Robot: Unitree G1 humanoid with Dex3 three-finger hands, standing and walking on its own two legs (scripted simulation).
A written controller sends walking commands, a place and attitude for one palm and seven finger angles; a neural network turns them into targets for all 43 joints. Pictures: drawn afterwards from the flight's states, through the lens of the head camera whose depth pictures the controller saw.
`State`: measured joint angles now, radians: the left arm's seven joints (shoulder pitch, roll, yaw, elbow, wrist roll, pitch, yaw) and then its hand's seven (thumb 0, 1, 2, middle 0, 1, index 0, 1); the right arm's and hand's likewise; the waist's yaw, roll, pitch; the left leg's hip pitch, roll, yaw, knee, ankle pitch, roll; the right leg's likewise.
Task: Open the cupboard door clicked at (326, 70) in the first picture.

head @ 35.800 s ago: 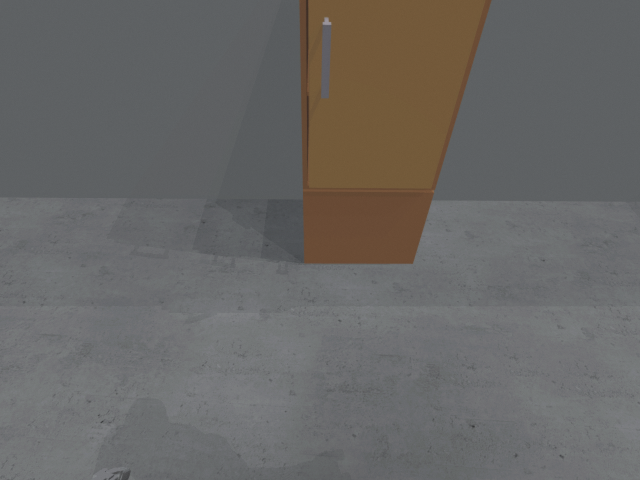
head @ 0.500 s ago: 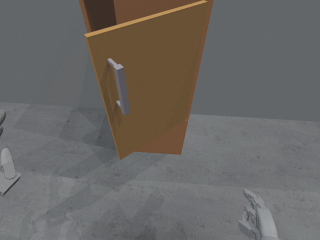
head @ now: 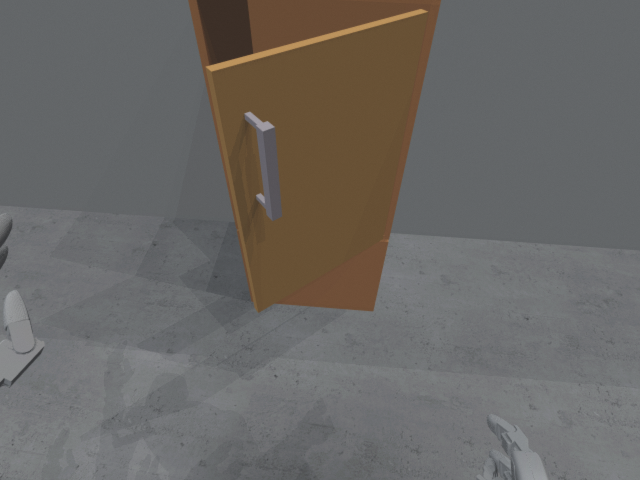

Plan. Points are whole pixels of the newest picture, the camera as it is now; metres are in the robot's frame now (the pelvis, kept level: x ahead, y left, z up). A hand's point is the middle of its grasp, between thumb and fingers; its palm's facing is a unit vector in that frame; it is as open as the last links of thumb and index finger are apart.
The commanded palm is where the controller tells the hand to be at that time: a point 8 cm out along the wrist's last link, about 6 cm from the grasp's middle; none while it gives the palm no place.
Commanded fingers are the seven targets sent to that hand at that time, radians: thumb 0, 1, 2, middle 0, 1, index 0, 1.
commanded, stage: stop stepping back and stand still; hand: left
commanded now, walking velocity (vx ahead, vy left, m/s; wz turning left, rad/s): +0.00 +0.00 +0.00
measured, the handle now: (263, 169) +0.55 +0.12 +0.09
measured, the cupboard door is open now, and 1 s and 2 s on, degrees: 42 42 42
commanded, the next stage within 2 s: let the arm hang, fingers relaxed in 0.46 s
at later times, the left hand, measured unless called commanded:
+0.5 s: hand out of the picture +0.17 +0.29 +0.16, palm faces +0.45 -0.77 -0.45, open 7.4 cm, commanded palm +0.11 +0.33 +0.18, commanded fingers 0.00 0.90 0.90 -0.20 -0.30 -0.20 -0.30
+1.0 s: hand out of the picture -0.05 +0.20 -0.18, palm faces +0.05 -0.98 -0.19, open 7.1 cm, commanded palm none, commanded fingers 0.00 0.90 0.90 -0.20 -0.30 -0.20 -0.30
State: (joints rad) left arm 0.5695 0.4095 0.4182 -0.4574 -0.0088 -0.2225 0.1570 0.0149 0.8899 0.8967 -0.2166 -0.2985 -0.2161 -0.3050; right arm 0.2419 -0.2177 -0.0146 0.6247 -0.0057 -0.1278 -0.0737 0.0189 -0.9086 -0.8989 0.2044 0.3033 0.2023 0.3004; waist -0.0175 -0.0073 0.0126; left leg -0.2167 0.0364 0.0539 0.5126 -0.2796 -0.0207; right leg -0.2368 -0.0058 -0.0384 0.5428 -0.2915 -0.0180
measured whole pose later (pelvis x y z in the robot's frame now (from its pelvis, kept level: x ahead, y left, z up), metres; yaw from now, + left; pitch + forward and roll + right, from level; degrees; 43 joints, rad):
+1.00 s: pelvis -0.05 +0.01 +0.00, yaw +3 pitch -1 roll -1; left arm 0.30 0.21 0.01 0.99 0.03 0.04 0.01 0.00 0.97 0.90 -0.21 -0.30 -0.21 -0.30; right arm 0.31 -0.21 -0.01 1.04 -0.04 0.04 0.00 0.01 -0.91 -0.90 0.20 0.30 0.20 0.30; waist 0.00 -0.02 0.07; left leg -0.31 0.01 0.00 0.52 -0.20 0.01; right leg -0.28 -0.03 -0.09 0.49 -0.20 -0.01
